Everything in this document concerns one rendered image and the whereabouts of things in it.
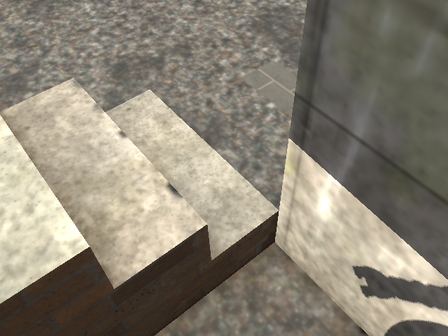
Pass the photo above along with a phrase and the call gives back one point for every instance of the stairs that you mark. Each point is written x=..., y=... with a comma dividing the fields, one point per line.
x=115, y=223

